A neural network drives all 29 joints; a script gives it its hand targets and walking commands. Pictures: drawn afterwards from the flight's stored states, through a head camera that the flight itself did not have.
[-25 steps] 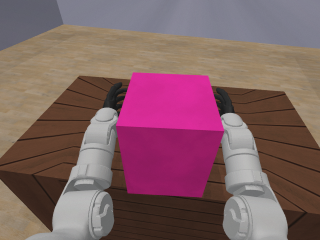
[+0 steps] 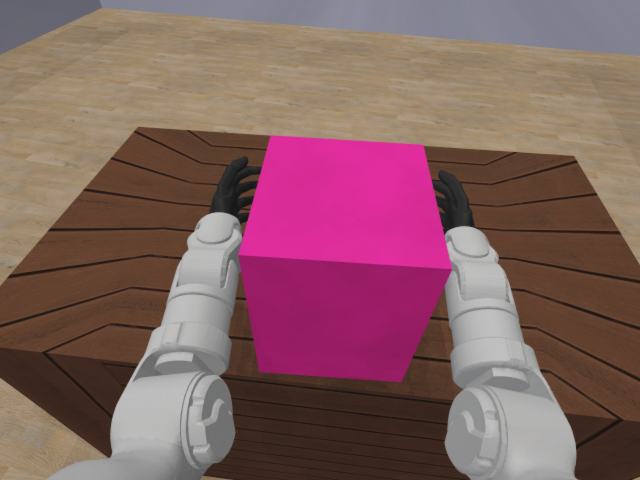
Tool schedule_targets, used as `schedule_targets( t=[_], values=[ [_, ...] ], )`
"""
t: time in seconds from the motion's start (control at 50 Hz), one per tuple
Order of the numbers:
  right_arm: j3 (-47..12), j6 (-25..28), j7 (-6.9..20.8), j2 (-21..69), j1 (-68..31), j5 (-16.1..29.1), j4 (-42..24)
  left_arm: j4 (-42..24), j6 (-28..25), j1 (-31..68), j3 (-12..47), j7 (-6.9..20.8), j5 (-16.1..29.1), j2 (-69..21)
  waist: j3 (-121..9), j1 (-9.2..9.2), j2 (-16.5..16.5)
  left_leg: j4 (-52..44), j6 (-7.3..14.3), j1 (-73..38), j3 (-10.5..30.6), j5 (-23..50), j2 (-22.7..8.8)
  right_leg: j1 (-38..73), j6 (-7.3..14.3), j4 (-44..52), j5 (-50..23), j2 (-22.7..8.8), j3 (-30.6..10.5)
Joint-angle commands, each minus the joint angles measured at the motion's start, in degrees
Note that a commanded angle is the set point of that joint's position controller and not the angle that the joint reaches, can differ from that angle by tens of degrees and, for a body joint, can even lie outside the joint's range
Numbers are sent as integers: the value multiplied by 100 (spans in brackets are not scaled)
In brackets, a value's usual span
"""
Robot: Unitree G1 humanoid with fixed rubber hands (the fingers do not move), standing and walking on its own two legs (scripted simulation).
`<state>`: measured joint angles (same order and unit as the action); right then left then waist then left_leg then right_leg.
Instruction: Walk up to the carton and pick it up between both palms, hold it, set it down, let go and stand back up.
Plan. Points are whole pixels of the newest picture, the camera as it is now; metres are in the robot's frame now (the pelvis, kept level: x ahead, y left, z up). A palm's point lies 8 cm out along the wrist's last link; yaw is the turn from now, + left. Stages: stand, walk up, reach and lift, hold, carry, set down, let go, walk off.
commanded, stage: set down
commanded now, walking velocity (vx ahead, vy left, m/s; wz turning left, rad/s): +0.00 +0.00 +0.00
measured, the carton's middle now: (338, 262) +0.40 -0.01 +0.08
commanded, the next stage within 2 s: none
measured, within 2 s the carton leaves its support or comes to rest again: rests again in 0.92 s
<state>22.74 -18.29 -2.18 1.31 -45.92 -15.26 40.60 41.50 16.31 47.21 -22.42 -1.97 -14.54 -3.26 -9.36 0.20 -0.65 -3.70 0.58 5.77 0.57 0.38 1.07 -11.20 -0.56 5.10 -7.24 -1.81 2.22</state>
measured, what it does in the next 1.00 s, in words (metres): stands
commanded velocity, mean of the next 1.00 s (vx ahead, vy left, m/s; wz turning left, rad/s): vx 0.00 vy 0.00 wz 0.00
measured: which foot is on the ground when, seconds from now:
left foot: down 0.00-1.00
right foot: down 0.00-1.00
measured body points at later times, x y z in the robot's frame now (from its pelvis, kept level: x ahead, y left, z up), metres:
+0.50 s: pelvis +0.01 +0.01 +0.00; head +0.02 +0.01 +0.45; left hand +0.44 +0.15 +0.12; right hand +0.44 -0.15 +0.11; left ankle -0.03 +0.12 -0.75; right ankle +0.03 -0.13 -0.75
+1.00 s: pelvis +0.01 -0.01 +0.00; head +0.04 -0.01 +0.45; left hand +0.45 +0.13 +0.11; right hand +0.44 -0.17 +0.09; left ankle -0.03 +0.12 -0.75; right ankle +0.03 -0.13 -0.75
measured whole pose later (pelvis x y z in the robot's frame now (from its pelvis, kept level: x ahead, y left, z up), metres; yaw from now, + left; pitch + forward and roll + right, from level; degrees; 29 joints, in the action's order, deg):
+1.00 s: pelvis +0.01 -0.01 +0.00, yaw +0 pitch +15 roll +1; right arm 28.6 -8.1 -1.6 2.5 -46.6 -20.3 47.3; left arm 49.1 6.5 48.7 -27.5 -0.8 -19.5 -3.7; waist -12.1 0.2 -0.6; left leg -5.1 0.2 10.8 0.6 1.3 0.5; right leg -16.9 -0.2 5.2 -7.4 -1.3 2.2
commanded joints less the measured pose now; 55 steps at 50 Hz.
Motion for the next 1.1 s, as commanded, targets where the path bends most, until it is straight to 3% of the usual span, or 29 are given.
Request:
schedule_targets(
  t=[0.0, 0.06, 0.1, 0.14, 0.2, 0.22, 0.28, 0.36, 0.38, 0.42, 0.44, 0.48, 0.54, 0.58, 0.7, 0.74, 0.76, 0.82, 0.84, 0.88, 0.9, 0.96, 1.0, 1.08],
  values=[
    [-1638, 515, 441, 2672, -3759, 309, -866, -620, -329, 3309, 1562, 489, 249, -2439, -3301, 109, 477, 94, 43, 275, -117, 1723, 185, 3209, 76, -799, -1914, 194, -224],
    [-1372, 525, 419, 2531, -3465, 255, -518, -448, -336, 3161, 1425, 478, 112, -2356, -3017, 124, 197, 120, -30, 251, -104, 1843, 169, 3187, 155, -672, -1816, 190, -265],
    [-1184, 571, 446, 2456, -3350, 94, -219, -188, -361, 3086, 1271, 487, 56, -2290, -2636, 44, 350, 97, -71, 303, -83, 1795, 191, 2966, 134, -597, -1713, 196, -237],
    [-1088, 616, 470, 2530, -3366, 99, -148, 82, -387, 3004, 1247, 548, 29, -2441, -2443, -12, 179, 110, -65, 322, -66, 1762, 176, 2785, 189, -549, -1690, 185, -258],
    [-939, 720, 524, 2508, -3467, 72, -109, 5, -476, 3156, 1275, 563, 43, -2505, -2452, -70, -59, 204, -135, 183, -80, 2014, 141, 2501, 241, -468, -1548, 210, -238],
    [-954, 743, 527, 2521, -3458, 33, -192, -82, -505, 3184, 1323, 545, 60, -2601, -2590, -147, 79, 263, -181, 52, -42, 2161, 131, 2465, 260, -426, -1571, 231, -225],
    [-860, 840, 532, 2488, -3400, -106, 5, -161, -608, 3209, 1341, 515, 43, -2685, -2733, -183, 12, 321, -222, -62, -42, 2554, 93, 2442, 332, -363, -1612, 238, -188],
    [-826, 1013, 598, 2440, -3443, -84, 101, 2, -712, 3157, 1308, 497, -70, -2720, -2727, -34, -206, 366, -250, -69, -48, 2372, 102, 2239, 370, -263, -1225, 260, -226],
    [-824, 1016, 618, 2407, -3421, -167, 58, -53, -732, 3146, 1319, 494, -74, -2721, -2756, -110, -147, 306, -236, -158, -43, 2340, 86, 2205, 345, -224, -1160, 249, -189],
    [-824, 1069, 671, 2470, -3466, -141, 144, 35, -763, 3181, 1249, 509, -200, -2660, -2733, -4, -79, 203, -187, -164, -74, 2151, 63, 2097, 336, -192, -1005, 253, -146],
    [-763, 1125, 674, 2506, -3658, -190, 90, 144, -785, 3192, 1194, 515, -208, -2780, -2754, -38, -107, 230, -218, -57, -89, 2087, 44, 2071, 385, -169, -911, 235, -165],
    [-752, 1191, 680, 2559, -3784, -261, 6, 231, -833, 3286, 1134, 521, -193, -2883, -2745, -77, 139, 276, -202, 44, -27, 2010, 33, 1986, 367, -187, -876, 270, -112],
    [-699, 1291, 652, 2483, -3795, -253, 22, 167, -929, 3356, 1145, 518, -233, -2751, -2975, -72, -31, 216, -183, 168, -125, 1816, 111, 2036, 379, -197, -856, 229, -105],
    [-731, 1310, 642, 2482, -3743, -329, 98, 121, -975, 3431, 1160, 506, -264, -2715, -3080, -87, 94, 174, -141, 70, -130, 1678, 81, 1982, 320, -192, -777, 219, -99],
    [-603, 1244, 597, 2557, -3460, -368, 497, 603, -1000, 3196, 871, 544, -345, -2557, -2749, -10, 225, 67, -107, 507, -174, 1517, 131, 2224, 239, -230, -1007, 231, -110],
    [-462, 1262, 599, 2576, -3372, -364, 533, 517, -1026, 3234, 811, 559, -474, -2476, -2751, -8, 50, -20, -80, 568, -199, 1420, 153, 2189, 245, -271, -1035, 195, -134],
    [-519, 1282, 589, 2558, -3412, -434, 557, 636, -1030, 3167, 784, 572, -501, -2492, -2689, 12, 169, -2, -84, 641, -197, 1499, 149, 2266, 211, -220, -1095, 203, -97],
    [-565, 1370, 545, 2676, -3542, -457, 336, 735, -1094, 3182, 725, 638, -477, -2547, -2945, -12, 261, -110, 17, 705, -206, 1444, 183, 2429, 157, -392, -1477, 172, -99],
    [-583, 1373, 536, 2720, -3641, -448, 294, 635, -1130, 3244, 659, 660, -400, -2518, -3030, 23, 443, -95, 27, 781, -181, 1570, 198, 2482, 137, -391, -1616, 179, -114],
    [-719, 1429, 485, 2842, -3583, -389, 210, 406, -1207, 3318, 849, 657, -371, -2529, -3223, -5, 221, -121, 50, 850, -218, 1680, 191, 2647, 122, -452, -1870, 169, -111],
    [-787, 1450, 483, 2870, -3533, -392, 140, 349, -1249, 3280, 807, 656, -384, -2548, -3303, 28, 437, -116, 70, 748, -170, 1751, 197, 2657, 106, -489, -1990, 180, -125],
    [-839, 1496, 480, 2899, -3340, -384, 92, 422, -1297, 3085, 862, 680, -454, -2555, -3341, 56, 372, -119, 88, 799, -174, 1822, 235, 2682, 120, -472, -2026, 179, -144],
    [-867, 1503, 482, 2909, -3266, -399, 157, 560, -1289, 2933, 798, 708, -481, -2575, -3103, 117, 370, -175, 121, 911, -163, 1559, 186, 2667, 109, -466, -1740, 182, -158],
    [-555, 1506, 530, 2775, -2968, -599, 541, 704, -1333, 2808, 575, 718, -647, -2416, -2674, 67, 346, -187, 47, 929, -193, 1316, 173, 2304, 158, -368, -1269, 211, -95]
  ],
)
